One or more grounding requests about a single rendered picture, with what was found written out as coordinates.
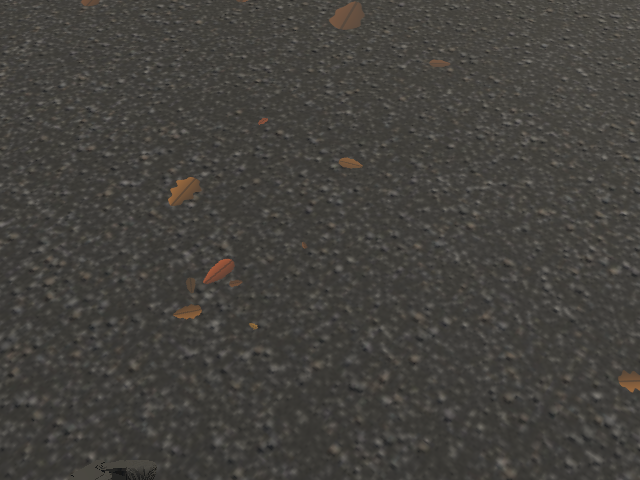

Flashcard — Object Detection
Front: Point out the left robot hand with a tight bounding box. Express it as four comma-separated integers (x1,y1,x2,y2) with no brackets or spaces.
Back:
68,459,157,480

